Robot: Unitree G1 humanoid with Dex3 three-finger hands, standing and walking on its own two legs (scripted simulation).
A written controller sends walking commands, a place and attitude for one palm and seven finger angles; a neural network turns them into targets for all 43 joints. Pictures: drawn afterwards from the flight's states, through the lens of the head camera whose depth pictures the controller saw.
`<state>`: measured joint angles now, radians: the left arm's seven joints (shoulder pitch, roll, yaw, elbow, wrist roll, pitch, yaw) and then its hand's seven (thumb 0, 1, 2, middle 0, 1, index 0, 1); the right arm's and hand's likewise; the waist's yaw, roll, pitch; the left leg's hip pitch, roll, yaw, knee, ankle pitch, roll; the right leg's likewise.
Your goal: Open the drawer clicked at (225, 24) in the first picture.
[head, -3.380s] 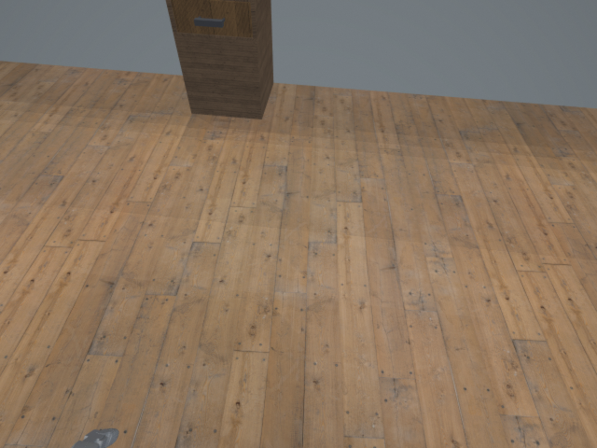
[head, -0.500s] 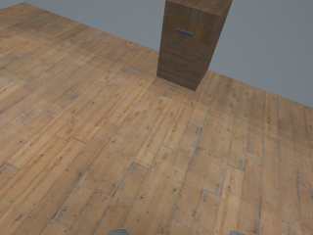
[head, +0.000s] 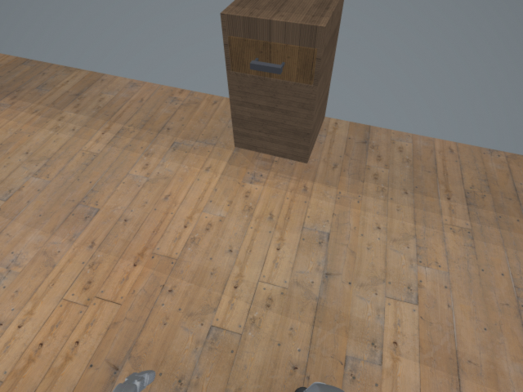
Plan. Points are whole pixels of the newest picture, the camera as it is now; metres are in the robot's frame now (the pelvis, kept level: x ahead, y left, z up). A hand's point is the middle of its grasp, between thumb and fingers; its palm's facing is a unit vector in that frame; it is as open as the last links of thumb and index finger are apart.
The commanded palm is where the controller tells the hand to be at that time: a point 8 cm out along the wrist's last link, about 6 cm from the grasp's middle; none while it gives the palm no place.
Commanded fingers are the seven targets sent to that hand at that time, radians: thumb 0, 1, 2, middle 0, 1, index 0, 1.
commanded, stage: walk to a spot facing it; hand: left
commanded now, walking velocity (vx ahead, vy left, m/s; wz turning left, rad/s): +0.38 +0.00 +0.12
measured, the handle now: (267, 64) +1.37 -0.04 -0.20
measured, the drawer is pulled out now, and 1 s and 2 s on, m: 0.00 0.00 0.00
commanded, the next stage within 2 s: turn to face it in 0.96 s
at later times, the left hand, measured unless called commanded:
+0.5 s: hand out of the picture +0.10 +0.17 -0.17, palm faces +0.22 -0.97 -0.13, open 7.4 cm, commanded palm none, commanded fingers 0.00 0.90 0.90 -0.20 -0.30 -0.20 -0.30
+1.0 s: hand (169, 221) +0.51 +0.22 -0.15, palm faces -0.01 -0.98 -0.21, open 7.4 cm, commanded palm none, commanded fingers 0.00 0.90 0.90 -0.20 -0.30 -0.20 -0.30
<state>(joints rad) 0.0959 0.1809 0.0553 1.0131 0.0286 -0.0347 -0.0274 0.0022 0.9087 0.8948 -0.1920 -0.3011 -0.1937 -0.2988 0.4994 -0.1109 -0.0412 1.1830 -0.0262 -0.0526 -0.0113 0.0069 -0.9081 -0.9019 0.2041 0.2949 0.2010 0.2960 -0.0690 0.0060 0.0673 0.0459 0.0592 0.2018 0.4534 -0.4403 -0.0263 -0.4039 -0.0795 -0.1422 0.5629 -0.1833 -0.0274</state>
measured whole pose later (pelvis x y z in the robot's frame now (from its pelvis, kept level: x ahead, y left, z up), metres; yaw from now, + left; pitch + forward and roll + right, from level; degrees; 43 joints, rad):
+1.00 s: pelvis +0.40 +0.04 +0.01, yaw +1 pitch -1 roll +1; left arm 0.10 0.19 0.06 1.01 0.03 0.00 -0.02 0.00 0.91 0.90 -0.19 -0.30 -0.19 -0.30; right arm 0.43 -0.15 -0.04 1.14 -0.03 -0.06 -0.02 0.00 -0.91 -0.90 0.20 0.29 0.20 0.30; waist -0.05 0.00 0.07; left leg 0.07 0.04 0.26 0.34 -0.37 -0.02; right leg -0.49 -0.10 -0.11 0.67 -0.19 -0.01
